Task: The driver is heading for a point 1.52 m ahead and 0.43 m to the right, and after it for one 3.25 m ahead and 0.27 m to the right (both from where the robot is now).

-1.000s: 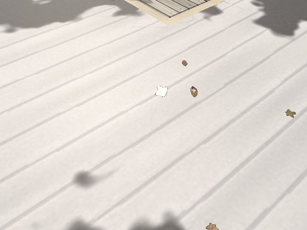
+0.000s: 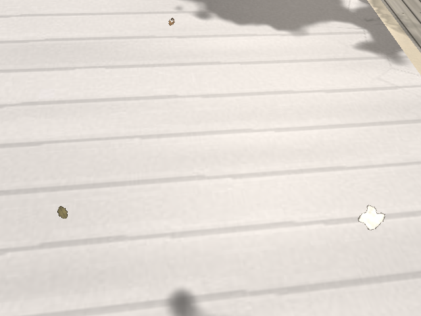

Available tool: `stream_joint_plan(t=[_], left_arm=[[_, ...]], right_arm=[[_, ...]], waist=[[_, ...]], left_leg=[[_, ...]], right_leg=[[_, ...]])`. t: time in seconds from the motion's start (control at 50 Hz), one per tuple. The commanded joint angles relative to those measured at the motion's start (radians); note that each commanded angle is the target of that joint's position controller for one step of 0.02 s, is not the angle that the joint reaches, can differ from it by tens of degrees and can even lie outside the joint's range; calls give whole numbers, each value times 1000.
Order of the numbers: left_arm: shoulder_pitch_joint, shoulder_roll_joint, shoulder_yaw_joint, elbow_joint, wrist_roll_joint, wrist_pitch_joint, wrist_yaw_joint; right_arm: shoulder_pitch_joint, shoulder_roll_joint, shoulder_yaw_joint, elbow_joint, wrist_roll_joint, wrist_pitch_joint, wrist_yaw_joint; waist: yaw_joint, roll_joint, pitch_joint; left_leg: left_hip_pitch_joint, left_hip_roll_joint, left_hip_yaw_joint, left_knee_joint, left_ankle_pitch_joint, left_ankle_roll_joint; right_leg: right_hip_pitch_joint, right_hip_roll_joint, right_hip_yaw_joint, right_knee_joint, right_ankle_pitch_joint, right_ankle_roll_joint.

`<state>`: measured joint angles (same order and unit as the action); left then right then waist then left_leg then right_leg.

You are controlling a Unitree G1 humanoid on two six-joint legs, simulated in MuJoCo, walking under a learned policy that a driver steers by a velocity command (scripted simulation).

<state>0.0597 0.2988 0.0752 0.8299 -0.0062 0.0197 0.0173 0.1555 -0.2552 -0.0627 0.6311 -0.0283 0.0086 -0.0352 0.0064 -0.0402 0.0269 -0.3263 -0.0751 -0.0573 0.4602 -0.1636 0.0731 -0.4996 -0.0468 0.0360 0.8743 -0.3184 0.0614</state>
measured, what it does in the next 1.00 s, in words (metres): walks ahead, turning right: right foot, then left foot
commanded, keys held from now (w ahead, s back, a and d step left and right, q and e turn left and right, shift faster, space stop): e+shift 0.16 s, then w+e+shift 0.44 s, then w+q+shift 0.40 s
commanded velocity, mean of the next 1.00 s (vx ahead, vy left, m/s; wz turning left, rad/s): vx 0.61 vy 0.00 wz -0.36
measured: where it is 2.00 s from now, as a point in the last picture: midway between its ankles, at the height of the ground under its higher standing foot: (284, 127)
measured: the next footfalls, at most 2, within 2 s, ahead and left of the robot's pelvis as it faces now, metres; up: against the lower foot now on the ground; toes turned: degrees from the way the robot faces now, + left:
right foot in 0.26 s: +0.00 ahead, -0.14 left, +0.00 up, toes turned -12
left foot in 0.70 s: +0.44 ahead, -0.07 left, +0.00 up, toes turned -36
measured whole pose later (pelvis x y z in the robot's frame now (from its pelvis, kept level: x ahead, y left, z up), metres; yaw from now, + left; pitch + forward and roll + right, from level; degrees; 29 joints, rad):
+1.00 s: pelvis +0.46 -0.25 -0.01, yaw -24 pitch +2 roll +2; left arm -0.01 0.26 0.00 0.57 -0.01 -0.15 -0.03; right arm 0.60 -0.26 -0.07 0.85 0.04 -0.07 -0.01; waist -0.12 0.00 0.00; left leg 0.00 -0.05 -0.21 0.38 -0.40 0.02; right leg -0.60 -0.05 0.10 0.69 -0.15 0.01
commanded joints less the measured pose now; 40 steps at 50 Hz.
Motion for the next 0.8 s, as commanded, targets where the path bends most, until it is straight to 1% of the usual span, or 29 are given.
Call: stream_joint_plan(t=[0.02,0.06,0.08,0.16,0.18,0.2,0.22,0.24,0.26,0.28,0.3,0.32,0.36,0.38,0.42,0.48,0.54,0.58,0.6,0.62,0.64,0.66,0.68,0.7,0.72,0.74,0.76,0.78,0.8], left_arm=[[-22,73,6,-56,-9,-2,-9],[-23,117,18,-76,-18,-5,-11],[-12,120,20,-80,-21,-6,-12],[70,88,19,-72,-25,-5,-27],[100,79,17,-65,-30,-2,-31],[145,72,18,-49,-36,0,-38],[234,70,23,-14,-39,1,-44],[367,76,33,47,-37,-3,-44],[504,127,49,92,-26,-18,-33],[510,214,52,53,-10,-58,-41],[431,192,48,15,21,-89,-38],[359,169,39,-8,18,-110,-30],[342,134,27,-27,-16,-110,-18],[360,102,16,-29,-20,-104,-9],[418,82,8,-33,-18,-95,4],[456,85,8,-55,-16,-87,15],[495,75,7,-62,-27,-78,20],[500,78,10,-65,-37,-72,20],[488,85,13,-70,-43,-68,21],[475,90,15,-71,-41,-65,23],[473,92,17,-68,-34,-64,23],[465,101,19,-71,-20,-62,19],[438,106,18,-85,-2,-62,13],[379,83,6,-118,22,-69,8],[524,-61,-34,-143,-16,-97,-3],[454,-3,-34,-129,-52,-119,-4],[283,55,-25,-165,-62,-137,-14],[165,50,-35,-191,-32,-158,-21],[95,31,-36,-214,-1,-175,-26]], right_arm=[[10,-135,-24,-29,-18,-12,8],[6,-181,-37,-20,-10,-4,3],[2,-182,-38,-17,-4,0,-2],[-49,-159,-40,-22,12,10,-18],[-45,-169,-47,-22,19,12,-18],[-54,-181,-54,-22,33,10,-14],[-99,-186,-57,-26,50,7,-9],[-148,-150,-52,-31,49,0,-5],[-207,-64,-36,-51,40,-9,5],[-284,-20,-18,-116,67,-45,23],[-341,-65,-25,-136,92,-92,38],[-322,-109,-37,-118,95,-123,46],[-284,-119,-46,-74,39,-147,46],[-283,-116,-50,-70,35,-149,50],[-288,-92,-48,-65,41,-148,56],[-319,-68,-40,-76,48,-152,63],[-410,-52,-30,-112,57,-164,76],[-436,-67,-33,-130,63,-175,83],[-431,-81,-38,-134,67,-180,85],[-402,-97,-41,-126,70,-182,87],[-357,-118,-47,-116,69,-185,87],[-267,-153,-62,-95,69,-183,79],[-88,-193,-77,-54,69,-174,67],[183,-218,-78,-12,58,-161,57],[327,-322,-99,57,37,-151,67],[353,-207,-69,80,43,-157,77],[289,-149,-52,96,49,-147,66],[278,-144,-46,94,36,-135,63],[256,-129,-38,96,26,-127,67]], waist=[[-40,182,-108],[-53,182,-65],[-53,175,-65],[-26,157,-109],[-23,158,-141],[-4,155,-149],[48,159,-140],[105,110,-106],[145,-109,-46],[136,-223,37],[131,-146,81],[82,-111,105],[59,-32,67],[53,-41,55],[61,-64,43],[72,-93,56],[112,-134,90],[118,-160,95],[108,-177,91],[94,-199,79],[76,-222,51],[28,-231,-11],[-63,-227,-134],[-194,-180,-327],[-110,354,-539],[-149,435,-421],[-158,325,-196],[-159,132,-120],[-125,59,-54]], left_leg=[[63,278,-152,-142,65,154],[105,322,-186,-132,83,170],[141,344,-196,-116,140,175],[225,380,-152,-43,379,166],[215,381,-136,-74,196,151],[156,367,-124,-109,-118,126],[45,332,-93,-117,-385,85],[-103,268,-16,-7,-500,36],[-332,159,142,359,-491,-46],[-656,2,79,553,-468,-78],[-733,53,-45,622,-381,-53],[-731,84,-66,613,-257,-39],[-629,104,-49,514,-97,-54],[-567,100,-43,455,-31,-69],[-507,70,-18,378,70,-97],[-413,34,4,253,164,-122],[-333,14,24,139,166,-135],[-284,8,21,70,124,-138],[-237,6,19,41,100,-138],[-199,20,38,31,112,-131],[-136,22,66,32,119,-108],[-38,3,105,17,90,-66],[184,15,105,45,67,-10],[571,141,-47,147,-75,65],[925,414,-687,-11,-534,272],[875,419,-916,-199,-667,265],[735,381,-744,-191,-574,235],[576,333,-631,-187,-401,223],[431,284,-559,-211,-272,214]], right_leg=[[116,-16,-31,-65,-10,0],[55,-9,-40,-55,-78,-11],[33,-12,-40,-49,-103,-16],[49,-10,-74,-82,-131,-37],[86,-1,-101,-118,-105,-56],[164,4,-123,-177,-69,-92],[291,31,-157,-268,-30,-136],[432,48,-140,-326,-72,-174],[538,-116,167,-483,-329,-259],[610,-309,741,-699,-608,-410],[583,-350,843,-804,-674,-425],[575,-323,765,-780,-545,-386],[553,-236,570,-737,-323,-324],[533,-201,505,-735,-255,-306],[515,-155,424,-727,-131,-288],[422,-105,360,-712,-20,-272],[353,-87,362,-692,14,-270],[365,-86,392,-661,62,-269],[367,-88,407,-642,114,-263],[392,-112,390,-633,203,-257],[424,-134,372,-598,408,-248],[463,-122,324,-483,707,-229],[428,-83,258,-265,926,-203],[208,-51,253,48,809,-192],[-170,107,187,470,135,-110],[-325,103,194,555,-147,-126],[-424,34,147,573,-104,-151],[-386,10,118,527,-72,-163],[-337,-2,108,434,-64,-162]])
